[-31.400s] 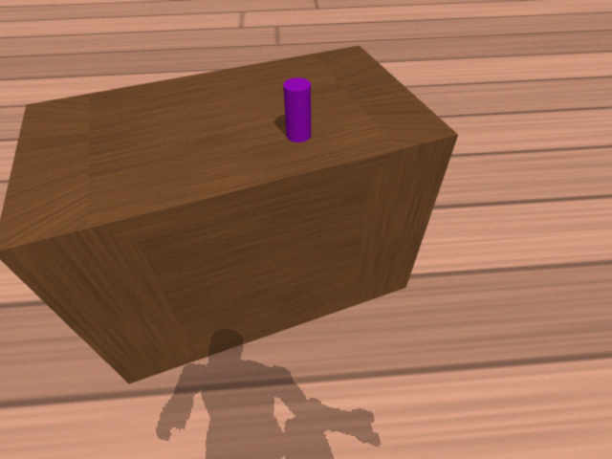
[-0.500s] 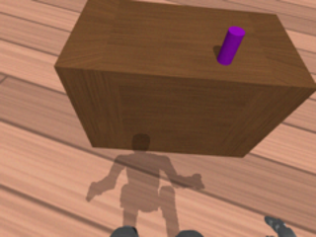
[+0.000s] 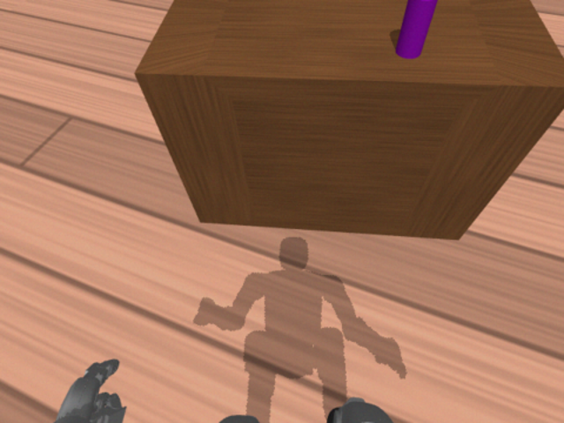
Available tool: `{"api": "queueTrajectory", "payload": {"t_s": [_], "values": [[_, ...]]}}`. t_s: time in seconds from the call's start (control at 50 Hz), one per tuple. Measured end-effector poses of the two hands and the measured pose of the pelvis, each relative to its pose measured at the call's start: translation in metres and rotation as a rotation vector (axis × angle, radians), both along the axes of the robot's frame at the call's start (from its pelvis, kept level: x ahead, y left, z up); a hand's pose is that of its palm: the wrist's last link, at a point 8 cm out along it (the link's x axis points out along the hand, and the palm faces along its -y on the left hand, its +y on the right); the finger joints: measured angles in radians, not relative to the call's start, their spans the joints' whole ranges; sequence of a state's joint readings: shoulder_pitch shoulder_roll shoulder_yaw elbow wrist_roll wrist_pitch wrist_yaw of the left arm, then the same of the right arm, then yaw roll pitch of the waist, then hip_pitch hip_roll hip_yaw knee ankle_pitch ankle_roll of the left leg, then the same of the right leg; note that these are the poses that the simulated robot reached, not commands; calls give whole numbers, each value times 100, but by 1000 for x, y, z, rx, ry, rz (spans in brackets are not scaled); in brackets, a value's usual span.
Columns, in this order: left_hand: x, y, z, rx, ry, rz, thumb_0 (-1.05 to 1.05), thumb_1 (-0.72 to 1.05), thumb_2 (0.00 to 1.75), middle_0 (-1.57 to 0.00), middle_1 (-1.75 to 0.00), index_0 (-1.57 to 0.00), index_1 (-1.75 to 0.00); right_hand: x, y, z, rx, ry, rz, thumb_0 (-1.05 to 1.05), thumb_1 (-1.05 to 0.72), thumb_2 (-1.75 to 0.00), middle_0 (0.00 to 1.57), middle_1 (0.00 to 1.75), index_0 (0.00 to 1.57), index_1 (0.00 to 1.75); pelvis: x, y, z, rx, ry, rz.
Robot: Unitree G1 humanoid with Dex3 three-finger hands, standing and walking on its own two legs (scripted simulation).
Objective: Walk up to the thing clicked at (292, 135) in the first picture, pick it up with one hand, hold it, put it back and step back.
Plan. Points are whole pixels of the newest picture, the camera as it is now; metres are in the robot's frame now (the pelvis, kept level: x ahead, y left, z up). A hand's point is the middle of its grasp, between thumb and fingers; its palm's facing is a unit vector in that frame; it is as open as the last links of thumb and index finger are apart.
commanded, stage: step back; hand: right
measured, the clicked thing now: (415, 24) +0.94 -0.27 +0.01
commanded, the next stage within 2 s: stand in 1.58 s
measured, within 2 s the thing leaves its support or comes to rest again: neither
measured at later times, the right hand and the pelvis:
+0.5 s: hand out of the picture -0.03 -0.29 -0.14, palm faces +0.03 +0.93 -0.38, open 7.4 cm; pelvis -0.16 -0.01 +0.00, yaw -6 degrees
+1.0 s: hand out of the picture -0.15 -0.28 -0.14, palm faces +0.03 +0.93 -0.37, open 7.4 cm; pelvis -0.19 -0.01 +0.01, yaw -2 degrees
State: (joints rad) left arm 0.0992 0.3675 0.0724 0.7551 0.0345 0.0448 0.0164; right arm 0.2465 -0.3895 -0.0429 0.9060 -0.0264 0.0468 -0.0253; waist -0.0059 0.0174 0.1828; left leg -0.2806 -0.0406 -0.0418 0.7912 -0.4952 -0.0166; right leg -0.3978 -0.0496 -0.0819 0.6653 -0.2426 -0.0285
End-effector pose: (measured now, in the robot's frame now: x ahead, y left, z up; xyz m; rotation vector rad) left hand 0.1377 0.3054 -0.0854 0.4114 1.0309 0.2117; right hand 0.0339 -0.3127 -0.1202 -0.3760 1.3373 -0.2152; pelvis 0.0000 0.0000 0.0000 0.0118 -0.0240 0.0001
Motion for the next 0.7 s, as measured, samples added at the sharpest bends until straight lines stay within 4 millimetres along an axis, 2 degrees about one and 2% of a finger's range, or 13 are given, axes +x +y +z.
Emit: {"api": "queueTrajectory", "payload": {"t_s": [0.04,0.1,0.18,0.26,0.34,0.4,0.48,0.54,0.6,0.7], "values": [[-10,3,-11,-26,-15,4,1,90,90,-20,-30,-21,-30,-8,6,1,-9,-17,12,1,-90,-89,20,30,20,30,-16,4,-6,7,-16,13],[-33,2,-21,-66,8,15,1,91,90,-20,-30,-20,-30,-20,15,10,-10,-56,19,1,-90,-89,20,30,20,30,-36,9,-3,17,-38,-6],[-68,-1,-19,-105,51,37,1,91,90,-20,-30,-20,-30,-28,15,30,-34,-110,35,1,-90,-89,20,30,21,30,-57,10,8,-36,-28,2],[-110,1,-19,-100,80,51,1,91,90,-20,-30,-20,-30,-25,9,43,-52,-175,59,1,-90,-89,20,30,21,30,-83,6,12,-42,-4,-27],[-157,1,-24,-63,143,34,1,91,90,-20,-30,-20,-30,-24,-1,43,-49,-258,78,1,-90,-89,20,30,21,30,-115,0,7,-32,2,-69],[-193,-2,-28,-26,188,20,1,91,90,-20,-30,-20,-30,-35,-12,32,-30,-306,70,0,-90,-89,20,30,21,30,-139,-8,-3,-28,-3,-98],[-241,-9,-17,-10,221,35,1,91,90,-20,-30,-20,-30,-68,-17,20,4,-283,26,0,-90,-89,20,30,20,30,-160,-14,-1,-37,-20,-97],[-263,-7,-7,9,232,56,1,91,90,-20,-30,-21,-30,-99,-15,15,34,-242,-4,0,-90,-89,20,30,20,30,-168,-14,5,1,-18,-104],[-271,-1,-2,21,208,66,1,90,90,-20,-30,-21,-30,-129,-13,8,38,-192,-11,1,-90,-89,20,30,20,30,-178,-11,5,2,-10,-74],[-270,17,-6,14,131,73,1,90,90,-20,-30,-21,-30,-169,0,-2,34,-88,14,1,-90,-90,20,30,20,30,-193,0,-1,-10,-7,-13]]}}
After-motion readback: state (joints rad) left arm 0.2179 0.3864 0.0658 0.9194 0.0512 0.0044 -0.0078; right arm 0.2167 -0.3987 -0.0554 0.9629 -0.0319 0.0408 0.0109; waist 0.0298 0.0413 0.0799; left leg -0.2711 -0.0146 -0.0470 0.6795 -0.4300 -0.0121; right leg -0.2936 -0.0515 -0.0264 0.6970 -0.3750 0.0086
